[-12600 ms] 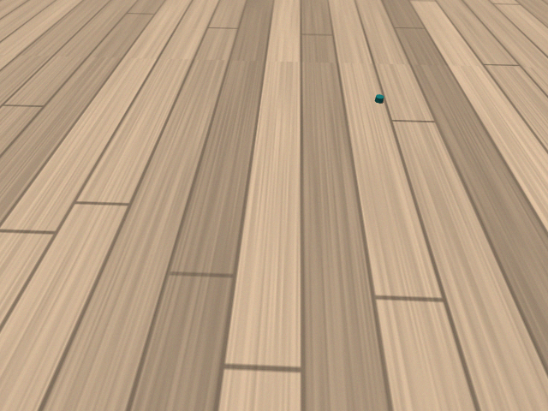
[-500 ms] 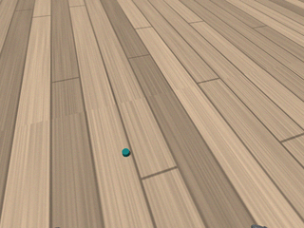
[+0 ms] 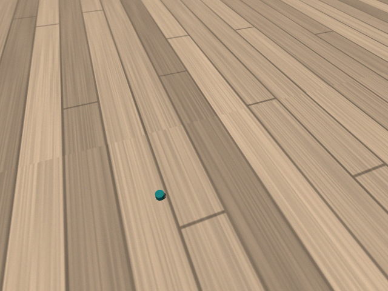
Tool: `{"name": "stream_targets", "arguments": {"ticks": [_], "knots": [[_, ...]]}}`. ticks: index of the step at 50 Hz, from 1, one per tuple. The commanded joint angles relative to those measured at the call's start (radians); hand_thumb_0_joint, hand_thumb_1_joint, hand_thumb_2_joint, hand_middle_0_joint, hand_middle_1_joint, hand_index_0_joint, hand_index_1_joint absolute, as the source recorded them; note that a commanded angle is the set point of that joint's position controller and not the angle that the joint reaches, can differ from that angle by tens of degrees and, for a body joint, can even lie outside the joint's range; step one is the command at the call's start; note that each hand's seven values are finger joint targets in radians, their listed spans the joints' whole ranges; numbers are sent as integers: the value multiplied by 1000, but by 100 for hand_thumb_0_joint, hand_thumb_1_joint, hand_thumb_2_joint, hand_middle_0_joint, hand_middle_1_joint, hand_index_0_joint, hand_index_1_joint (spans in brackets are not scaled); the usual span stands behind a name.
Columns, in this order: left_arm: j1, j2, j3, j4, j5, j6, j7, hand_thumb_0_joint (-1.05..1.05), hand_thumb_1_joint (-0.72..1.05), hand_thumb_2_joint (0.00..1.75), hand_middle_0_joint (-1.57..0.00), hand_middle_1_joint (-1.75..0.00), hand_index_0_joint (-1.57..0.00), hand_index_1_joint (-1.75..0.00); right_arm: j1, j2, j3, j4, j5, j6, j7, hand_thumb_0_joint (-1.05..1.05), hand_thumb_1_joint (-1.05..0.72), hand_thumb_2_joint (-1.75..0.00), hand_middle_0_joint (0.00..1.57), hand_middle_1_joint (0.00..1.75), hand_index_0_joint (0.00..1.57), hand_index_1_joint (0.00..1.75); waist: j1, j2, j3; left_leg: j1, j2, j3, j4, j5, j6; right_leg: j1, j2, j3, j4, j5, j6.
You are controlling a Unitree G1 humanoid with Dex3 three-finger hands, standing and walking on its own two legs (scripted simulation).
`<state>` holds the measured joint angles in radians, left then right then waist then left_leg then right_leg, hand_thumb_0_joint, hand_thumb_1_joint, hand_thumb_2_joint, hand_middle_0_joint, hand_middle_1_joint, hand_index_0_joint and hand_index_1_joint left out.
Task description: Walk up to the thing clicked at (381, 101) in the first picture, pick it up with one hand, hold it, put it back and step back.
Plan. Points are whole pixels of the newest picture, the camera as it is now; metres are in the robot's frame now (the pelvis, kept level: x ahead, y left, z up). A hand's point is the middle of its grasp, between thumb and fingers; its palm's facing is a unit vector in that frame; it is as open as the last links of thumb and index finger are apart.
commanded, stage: stand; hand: left
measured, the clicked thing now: (159, 195) +0.76 +0.22 -0.76
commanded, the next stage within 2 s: walk up in 0.54 s
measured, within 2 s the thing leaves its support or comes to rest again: neither
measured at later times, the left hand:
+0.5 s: hand out of the picture +0.07 +0.24 -0.16, palm faces -0.03 -0.94 -0.33, open 7.4 cm
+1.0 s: hand out of the picture +0.14 +0.32 -0.16, palm faces -0.06 -0.94 -0.34, open 7.4 cm
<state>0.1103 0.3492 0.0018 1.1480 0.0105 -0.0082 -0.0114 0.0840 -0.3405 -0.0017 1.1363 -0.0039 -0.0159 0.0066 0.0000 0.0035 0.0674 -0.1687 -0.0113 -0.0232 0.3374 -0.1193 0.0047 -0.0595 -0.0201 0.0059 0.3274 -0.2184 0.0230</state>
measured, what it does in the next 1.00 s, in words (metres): walks ahead: left foot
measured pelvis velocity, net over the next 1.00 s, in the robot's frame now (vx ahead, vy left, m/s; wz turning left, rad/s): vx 0.11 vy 0.04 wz -0.01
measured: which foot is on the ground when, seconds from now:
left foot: down 0.00-0.60, up 0.62-0.76, down 0.78-1.00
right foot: down 0.00-0.80, up 0.82-1.00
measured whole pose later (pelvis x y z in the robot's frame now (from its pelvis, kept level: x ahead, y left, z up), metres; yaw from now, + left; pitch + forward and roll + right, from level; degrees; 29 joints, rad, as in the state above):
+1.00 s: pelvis +0.11 +0.04 -0.01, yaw -1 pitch -4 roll +0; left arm 0.31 0.45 0.06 0.96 0.02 -0.01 -0.06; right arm 0.30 -0.37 -0.07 0.91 -0.02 -0.07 0.04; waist -0.01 -0.06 0.10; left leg -0.17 0.00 0.09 0.45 -0.22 0.04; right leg -0.43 -0.02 0.07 0.99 -0.34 -0.03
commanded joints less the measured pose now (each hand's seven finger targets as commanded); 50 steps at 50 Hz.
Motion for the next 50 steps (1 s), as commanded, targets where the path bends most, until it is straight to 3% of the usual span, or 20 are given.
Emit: {"name": "stream_targets", "arguments": {"ticks": [1, 7, 14, 26, 27, 28, 29, 30, 31, 32, 35, 37, 38, 39, 40, 41, 42, 44, 47, 50], "knots": [[-28, 210, 41, -45, 1, -21, 14, 0, 90, 90, -20, -30, -20, -30, -49, -229, -43, -51, -4, -20, -9, 0, -90, -90, 20, 30, 20, 30, 6, 16, -56, -6, 134, -145, -102, -126, 16, -44, -92, 75, -62, -24, -40], [-34, 216, 38, -54, -1, -26, 15, 0, 90, 90, -20, -30, -20, -30, -28, -216, -39, -45, -3, -22, -7, 0, -90, -90, 20, 30, 20, 30, -5, -12, -67, 22, 126, -126, -67, -15, 16, -66, -107, 87, -70, 0, -45], [-16, 214, 36, -55, -1, -25, 17, 0, 90, 90, -20, -30, -20, -30, -20, -222, -35, -43, -2, -19, -8, 0, -90, -90, 20, 30, 20, 30, -3, -16, -71, 35, 123, -124, -50, -7, 17, -78, -106, 86, -76, 4, -43], [-15, 211, 37, -66, -5, -26, 19, 0, 90, 90, -20, -30, -20, -30, -23, -226, -28, -49, 0, -20, -12, 0, -90, -90, 20, 30, 20, 30, -1, -6, -101, 65, 134, -111, -14, 161, 17, -33, -111, 82, -69, 135, -38], [63, 279, 87, -108, 7, -35, 1, 0, 90, 90, -20, -30, -20, -30, 41, -283, -80, -99, -15, -28, 9, 0, -90, -90, 20, 30, 20, 30, 9, -23, -198, 56, 76, -87, 65, -297, 80, 30, -58, 65, -11, -237, -89], [111, 290, 97, -94, 17, -35, -4, 0, 90, 90, -20, -30, -20, -30, 29, -288, -87, -108, -25, -26, 18, 0, -90, -90, 20, 30, 20, 30, 35, -23, -126, -92, 70, -91, 94, -493, 79, 34, -92, 136, -28, -450, -120], [140, 306, 110, -101, 21, -37, -7, 0, 90, 90, -20, -30, -20, -30, -20, -270, -89, -139, -30, -22, 24, 0, -90, -90, 20, 30, 20, 30, 64, -64, -27, -281, 42, -55, 158, -501, 60, 65, -144, 226, -81, -567, -157], [158, 332, 127, -111, 22, -41, -4, 0, 90, 90, -20, -30, -20, -30, -71, -243, -88, -174, -32, -18, 30, 0, -90, -90, 20, 30, 20, 30, 89, -168, 81, -452, 11, 23, 332, -360, 35, 92, -254, 357, -197, -618, -207], [153, 339, 137, -141, 27, -51, -2, 0, 90, 90, -20, -30, -20, -30, -78, -238, -90, -188, -41, -22, 33, 0, -90, -90, 20, 30, 20, 30, 93, -152, 150, -540, 61, 1, 416, -296, 19, 107, -329, 414, -233, -486, -252], [145, 327, 137, -158, 27, -56, -2, 0, 90, 90, -20, -30, -20, -30, -62, -243, -92, -192, -35, -31, 36, 0, -90, -90, 20, 30, 20, 30, 82, -108, 161, -536, 83, -20, 411, -287, 17, 110, -334, 397, -209, -305, -281], [63, 329, 139, -219, 29, -61, -10, 0, 90, 90, -20, -30, -20, -30, 30, -226, -101, -211, -28, -46, 50, 0, -90, -90, 20, 30, 20, 30, 21, -174, 71, -325, 115, -12, 316, -280, 17, 34, -272, 231, -150, -119, -240], [25, 306, 125, -258, 21, -55, -19, 0, 90, 90, -20, -30, -20, -30, 108, -226, -119, -204, -31, -51, 54, 0, -90, -90, 20, 30, 20, 30, -31, -147, 35, -83, 69, 49, 194, -150, 14, -114, -192, 101, -28, 4, -190], [16, 291, 118, -269, 14, -49, -23, 0, 90, 90, -20, -30, -20, -30, 197, -226, -134, -183, -34, -53, 49, 0, -90, -90, 20, 30, 20, 30, -76, -111, 3, 83, 21, 98, 128, -53, 5, -207, -140, 37, 108, 66, -164], [64, 239, 103, -282, 18, -46, -27, 0, 90, 90, -20, -30, -20, -30, 333, -282, -163, -153, -38, -57, 35, 0, -90, -90, 20, 30, 20, 30, -131, 52, -89, 309, 29, 52, 122, -69, 23, -321, -83, 1, 367, 66, -127], [121, 154, 83, -290, 3, -42, -27, 0, 90, 90, -20, -30, -20, -30, 418, -379, -186, -157, -55, -62, 23, 0, -90, -90, 20, 30, 20, 30, -149, 335, -99, 351, 261, -352, -73, -371, 101, -520, 96, -33, 671, -281, -74], [133, 234, 100, -285, 4, -36, -14, 0, 90, 90, -20, -30, -20, -30, 345, -425, -190, -201, -40, -66, 26, 0, -90, -90, 20, 30, 20, 30, -116, 219, -98, 209, 391, -644, -184, -601, 200, -517, 89, 131, 778, -379, -90], [140, 286, 99, -278, 1, -32, -10, 0, 90, 90, -20, -30, -20, -30, 257, -410, -180, -235, -19, -65, 24, 0, -90, -90, 20, 30, 20, 30, -71, 99, -31, 92, 405, -596, -188, -639, 213, -515, 36, 182, 835, -309, -93], [230, 290, 102, -244, -10, -30, -18, 0, 90, 90, -20, -30, -20, -30, 161, -333, -150, -293, -13, -72, 20, 0, -90, -90, 20, 30, 20, 30, -3, 86, 10, 80, 347, -402, -145, -499, 193, -526, -28, 155, 792, -195, -88], [256, 278, 103, -234, 2, -26, -34, 0, 90, 90, -20, -30, -20, -30, 214, -303, -137, -298, -10, -85, 17, 0, -90, -90, 20, 30, 20, 30, -10, 96, 13, 29, 295, -229, -158, -274, 181, -453, -34, 119, 693, -106, -47], [210, 271, 104, -273, 10, -22, -48, 0, 90, 90, -20, -30, -20, -30, 228, -313, -140, -317, -11, -90, 16, 0, -90, -90, 20, 30, 20, 30, -20, 118, 44, 21, 291, -159, -174, -253, 200, -472, -57, 83, 567, -66, -23]]}}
